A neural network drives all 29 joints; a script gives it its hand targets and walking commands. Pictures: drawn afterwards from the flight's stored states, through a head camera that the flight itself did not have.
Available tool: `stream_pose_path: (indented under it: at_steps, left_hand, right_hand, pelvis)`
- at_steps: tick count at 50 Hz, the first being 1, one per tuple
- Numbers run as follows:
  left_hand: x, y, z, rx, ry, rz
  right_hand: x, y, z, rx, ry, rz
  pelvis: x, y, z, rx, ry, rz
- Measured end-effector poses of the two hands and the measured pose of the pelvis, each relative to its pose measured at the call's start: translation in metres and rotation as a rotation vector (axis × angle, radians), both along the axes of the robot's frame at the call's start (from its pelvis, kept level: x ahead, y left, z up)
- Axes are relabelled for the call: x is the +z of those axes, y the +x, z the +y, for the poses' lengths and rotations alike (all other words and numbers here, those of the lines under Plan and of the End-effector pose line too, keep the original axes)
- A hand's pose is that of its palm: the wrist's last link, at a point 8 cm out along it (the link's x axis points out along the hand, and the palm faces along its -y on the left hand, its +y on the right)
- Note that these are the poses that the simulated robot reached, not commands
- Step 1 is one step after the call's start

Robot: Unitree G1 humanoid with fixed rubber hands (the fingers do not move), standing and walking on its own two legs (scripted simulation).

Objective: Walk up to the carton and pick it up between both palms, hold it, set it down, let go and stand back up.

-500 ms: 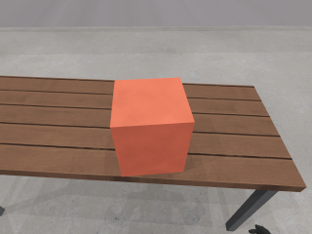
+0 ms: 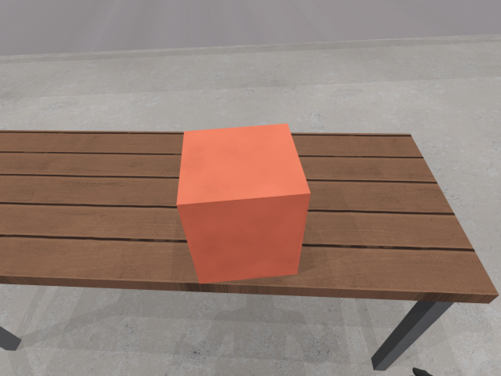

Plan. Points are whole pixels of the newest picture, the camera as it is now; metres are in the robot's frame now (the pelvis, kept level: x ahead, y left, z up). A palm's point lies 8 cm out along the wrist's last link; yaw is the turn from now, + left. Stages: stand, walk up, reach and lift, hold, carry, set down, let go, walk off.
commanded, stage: stand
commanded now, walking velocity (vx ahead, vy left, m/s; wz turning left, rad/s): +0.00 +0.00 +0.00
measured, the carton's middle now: (242, 205) +0.47 +0.05 +0.01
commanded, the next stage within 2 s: none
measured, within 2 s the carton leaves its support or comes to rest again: neither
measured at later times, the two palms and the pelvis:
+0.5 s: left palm out of the picture +0.05 +0.31 -0.10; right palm out of the picture +0.11 -0.28 -0.10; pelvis -0.01 +0.00 +0.00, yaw +0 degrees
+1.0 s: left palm out of the picture +0.04 +0.31 -0.10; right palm out of the picture +0.10 -0.28 -0.10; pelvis -0.02 +0.00 +0.00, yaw +0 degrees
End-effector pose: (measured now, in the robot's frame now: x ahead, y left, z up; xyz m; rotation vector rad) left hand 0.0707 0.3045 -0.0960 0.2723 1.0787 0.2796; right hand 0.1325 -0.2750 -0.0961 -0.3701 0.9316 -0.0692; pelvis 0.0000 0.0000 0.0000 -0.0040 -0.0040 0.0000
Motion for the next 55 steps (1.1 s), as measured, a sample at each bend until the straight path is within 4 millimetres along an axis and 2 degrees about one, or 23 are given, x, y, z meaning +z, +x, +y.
stream_pose_path:
  at_steps: [37,55]
  left_hand:
    - [-0.006,-0.027,0.003,0.023,-0.009,0.033]
    - [-0.008,-0.034,0.004,0.029,-0.011,0.04]
  right_hand:
    - [-0.004,-0.03,-0.004,-0.023,-0.012,0.038]
    - [-0.005,-0.039,-0.005,-0.031,-0.016,0.05]
  pelvis:
    - [0.0,-0.018,0.002,-0.001,-0.002,-0.024]
    - [0.0,-0.023,0.002,-0.002,-0.003,-0.031]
